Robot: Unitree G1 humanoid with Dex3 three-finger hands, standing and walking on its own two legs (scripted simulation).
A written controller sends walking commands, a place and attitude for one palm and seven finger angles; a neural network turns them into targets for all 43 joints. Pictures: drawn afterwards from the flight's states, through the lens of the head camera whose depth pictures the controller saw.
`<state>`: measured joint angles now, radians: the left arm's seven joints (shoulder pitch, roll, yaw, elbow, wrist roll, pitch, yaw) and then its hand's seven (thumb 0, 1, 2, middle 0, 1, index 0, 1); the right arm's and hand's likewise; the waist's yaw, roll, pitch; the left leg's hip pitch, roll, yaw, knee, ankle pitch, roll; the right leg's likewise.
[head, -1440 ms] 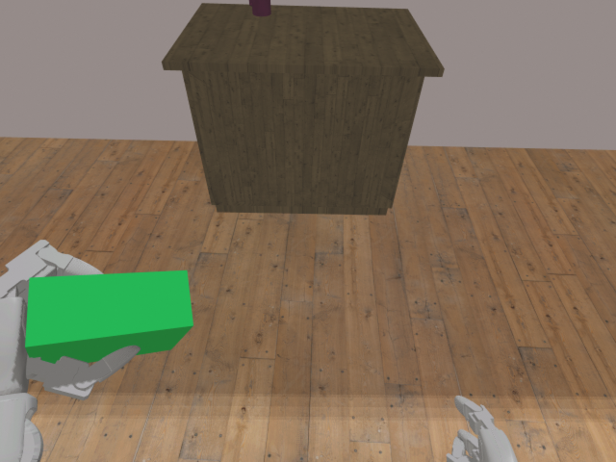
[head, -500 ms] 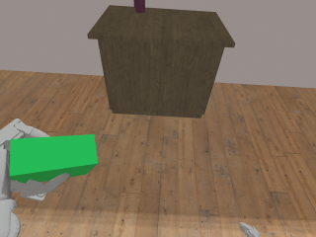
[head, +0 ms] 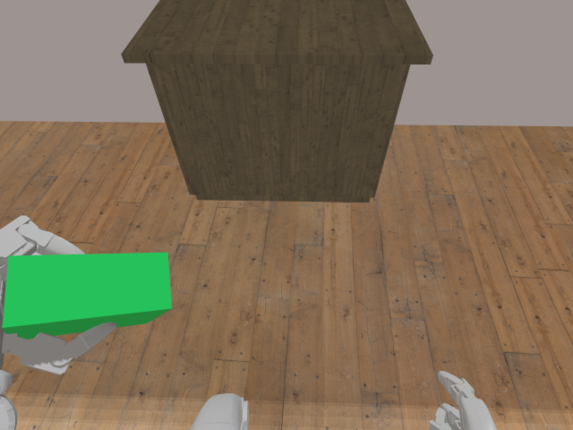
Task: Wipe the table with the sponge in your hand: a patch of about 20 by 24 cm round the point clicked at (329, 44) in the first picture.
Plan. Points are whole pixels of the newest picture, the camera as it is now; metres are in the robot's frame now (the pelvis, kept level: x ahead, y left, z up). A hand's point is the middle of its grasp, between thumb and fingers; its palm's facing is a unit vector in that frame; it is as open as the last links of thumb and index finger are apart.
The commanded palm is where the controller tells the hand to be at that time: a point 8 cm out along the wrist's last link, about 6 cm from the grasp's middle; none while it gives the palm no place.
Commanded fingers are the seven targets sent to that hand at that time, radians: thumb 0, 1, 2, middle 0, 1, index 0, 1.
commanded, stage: walk to a spot facing it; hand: left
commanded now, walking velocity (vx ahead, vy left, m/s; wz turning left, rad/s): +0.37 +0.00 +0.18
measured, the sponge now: (114, 294) +0.23 +0.19 +0.15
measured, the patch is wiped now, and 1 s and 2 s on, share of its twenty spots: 0.00 0.00 0.00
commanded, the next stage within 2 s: turn to face it in 1.58 s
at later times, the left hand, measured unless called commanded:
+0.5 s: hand (102, 169) +0.37 +0.23 +0.20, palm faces +0.41 -0.80 -0.44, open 9.9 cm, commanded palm +0.31 +0.28 +0.19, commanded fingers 0.00 0.10 1.30 -1.20 -1.60 -1.20 -1.60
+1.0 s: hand (125, 116) +0.48 +0.25 +0.19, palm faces +0.57 -0.73 -0.39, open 9.9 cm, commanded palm +0.43 +0.28 +0.19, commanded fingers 0.00 0.10 1.30 -1.20 -1.60 -1.20 -1.60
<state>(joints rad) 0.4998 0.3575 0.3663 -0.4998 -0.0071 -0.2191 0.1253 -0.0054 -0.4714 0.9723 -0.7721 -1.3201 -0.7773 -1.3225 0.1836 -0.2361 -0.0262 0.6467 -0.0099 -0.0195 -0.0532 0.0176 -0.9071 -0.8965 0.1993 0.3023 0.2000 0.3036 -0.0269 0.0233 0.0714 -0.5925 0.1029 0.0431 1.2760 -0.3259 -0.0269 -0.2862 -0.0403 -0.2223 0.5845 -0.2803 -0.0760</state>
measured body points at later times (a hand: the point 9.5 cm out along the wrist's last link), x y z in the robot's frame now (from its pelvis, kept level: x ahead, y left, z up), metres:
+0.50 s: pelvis +0.16 +0.00 +0.01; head +0.19 +0.00 +0.46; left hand +0.34 +0.27 +0.22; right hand +0.33 -0.18 -0.09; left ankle +0.16 +0.15 -0.73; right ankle +0.21 -0.13 -0.69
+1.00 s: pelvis +0.31 -0.02 -0.01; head +0.34 +0.00 +0.44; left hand +0.45 +0.28 +0.21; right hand +0.52 -0.27 -0.08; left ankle +0.37 +0.10 -0.73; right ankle +0.26 -0.14 -0.72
